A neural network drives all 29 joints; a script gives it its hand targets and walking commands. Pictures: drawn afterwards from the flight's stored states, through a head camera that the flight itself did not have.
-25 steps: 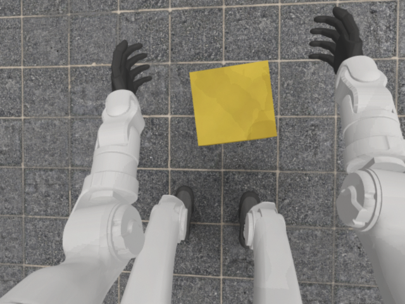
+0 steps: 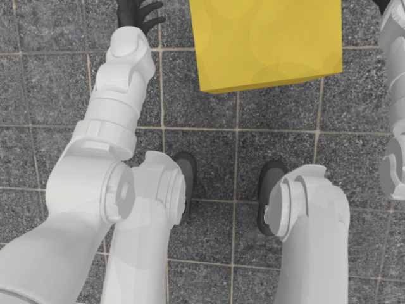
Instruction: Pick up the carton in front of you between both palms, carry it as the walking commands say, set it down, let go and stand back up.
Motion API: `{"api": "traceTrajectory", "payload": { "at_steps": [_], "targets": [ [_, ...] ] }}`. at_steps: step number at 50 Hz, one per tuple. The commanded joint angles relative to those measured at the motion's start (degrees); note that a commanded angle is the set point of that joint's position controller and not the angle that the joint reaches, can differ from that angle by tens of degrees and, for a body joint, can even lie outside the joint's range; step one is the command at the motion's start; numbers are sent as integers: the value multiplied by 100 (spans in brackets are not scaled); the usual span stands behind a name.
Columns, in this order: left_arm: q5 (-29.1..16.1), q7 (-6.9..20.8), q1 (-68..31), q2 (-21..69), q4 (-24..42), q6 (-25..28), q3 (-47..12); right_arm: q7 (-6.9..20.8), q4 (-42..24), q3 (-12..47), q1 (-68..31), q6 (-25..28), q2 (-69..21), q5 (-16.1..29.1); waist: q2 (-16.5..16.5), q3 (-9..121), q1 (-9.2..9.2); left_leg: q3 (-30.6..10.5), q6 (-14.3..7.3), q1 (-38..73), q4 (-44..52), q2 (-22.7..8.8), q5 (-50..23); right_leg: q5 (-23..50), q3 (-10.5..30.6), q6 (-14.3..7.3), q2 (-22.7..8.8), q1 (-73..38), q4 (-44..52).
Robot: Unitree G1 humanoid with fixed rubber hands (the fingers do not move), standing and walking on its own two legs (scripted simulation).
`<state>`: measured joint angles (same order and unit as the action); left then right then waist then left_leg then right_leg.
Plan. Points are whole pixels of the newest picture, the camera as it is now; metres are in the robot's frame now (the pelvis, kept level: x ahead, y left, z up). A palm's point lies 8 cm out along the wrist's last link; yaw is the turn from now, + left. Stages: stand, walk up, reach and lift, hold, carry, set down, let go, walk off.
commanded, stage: reach and lift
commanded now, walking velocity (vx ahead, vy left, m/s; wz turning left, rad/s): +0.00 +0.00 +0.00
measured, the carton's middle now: (256, 33) +0.54 -0.06 -0.29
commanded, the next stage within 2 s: none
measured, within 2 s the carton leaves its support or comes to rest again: leaves its support in 0.96 s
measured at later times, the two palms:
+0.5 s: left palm (147, 26) +0.54 +0.13 -0.21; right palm (366, 1) +0.56 -0.22 -0.21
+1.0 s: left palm (159, 12) +0.55 +0.11 -0.19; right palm out of the picture +0.56 -0.20 -0.21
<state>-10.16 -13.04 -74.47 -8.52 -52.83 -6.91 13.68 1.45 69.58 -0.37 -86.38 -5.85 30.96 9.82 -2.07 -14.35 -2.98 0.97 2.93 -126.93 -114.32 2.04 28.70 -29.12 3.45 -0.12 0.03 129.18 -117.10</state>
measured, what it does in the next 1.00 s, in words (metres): stands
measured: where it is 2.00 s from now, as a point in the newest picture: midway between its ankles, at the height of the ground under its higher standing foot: (223, 204)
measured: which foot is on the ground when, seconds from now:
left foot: down 0.00-1.00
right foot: down 0.00-1.00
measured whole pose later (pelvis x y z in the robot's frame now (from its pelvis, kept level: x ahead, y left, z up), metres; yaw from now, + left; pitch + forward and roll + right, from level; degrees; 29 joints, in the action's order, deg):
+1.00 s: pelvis +0.01 -0.01 -0.05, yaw +0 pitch +37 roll +4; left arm -1.5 -10.1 -82.8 -6.6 -58.7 -9.6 24.3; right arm -1.0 68.5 0.3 -89.2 -10.3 23.1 4.1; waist -4.0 -17.7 -1.5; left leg -0.8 4.7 -130.7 -124.5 3.5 31.4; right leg -32.1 1.9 -1.8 -0.7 132.9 -127.5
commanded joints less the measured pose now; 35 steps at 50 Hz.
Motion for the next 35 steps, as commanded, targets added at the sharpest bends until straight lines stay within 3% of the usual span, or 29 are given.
{"api": "traceTrajectory", "payload": {
  "at_steps": [1, 5, 9, 16, 26, 32, 35],
  "targets": [
    [41, 44, -1518, -620, 108, 193, 66, 2, -115, 7, -1771, 176, 760, 23, 709, 6156, 26, 389, 105, 3176, 498, 88, -713, 513, -138, -2, -123, -3250, 928],
    [-58, 94, -1814, -720, -149, 370, 1, -38, -73, 156, -2085, 321, 820, 101, 703, 6116, 39, 355, 122, 3170, 164, 85, -971, 821, -75, -17, -166, -3329, 574],
    [-525, 145, -1766, -636, -658, 493, -339, -150, -273, 458, -2266, 452, 832, 282, 971, 6456, 180, 366, 137, 3026, -111, 101, -1342, 1448, -48, -12, -208, -3943, 287],
    [-732, 112, -1678, -747, -454, 597, -530, -288, -646, 543, -2158, 419, 592, 378, 1021, 7079, 182, 507, 127, 2830, -306, 175, -1695, 2167, -18, 7, -105, -4794, 70],
    [-237, 179, -1474, -656, -618, 640, -157, -227, -127, 357, -1709, 413, 180, 152, 763, 5803, 49, 392, 140, 2390, -143, 216, -1352, 1509, 3, 9, -70, -3493, 238],
    [-302, 214, -1997, -20, -532, 650, -441, -202, -210, 643, -2159, 439, -391, 226, 775, 5824, 122, 357, 114, 2682, -91, 329, -1295, 1256, -62, -15, -11, -3401, 341],
    [5, 238, -2136, 407, -688, 655, -212, -128, -105, 789, -2304, 406, -1063, 212, 772, 5687, -61, 391, 68, 2867, -71, 411, -1222, 1074, -72, 12, 55, -3330, 381]
  ]
}}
